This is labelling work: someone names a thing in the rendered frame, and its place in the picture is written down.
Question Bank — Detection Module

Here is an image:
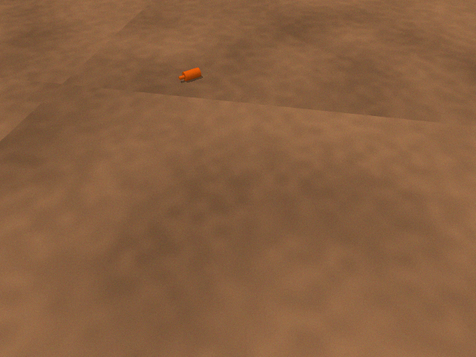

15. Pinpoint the bottle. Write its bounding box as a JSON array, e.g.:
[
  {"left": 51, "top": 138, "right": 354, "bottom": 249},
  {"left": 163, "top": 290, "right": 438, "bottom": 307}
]
[{"left": 178, "top": 68, "right": 202, "bottom": 81}]

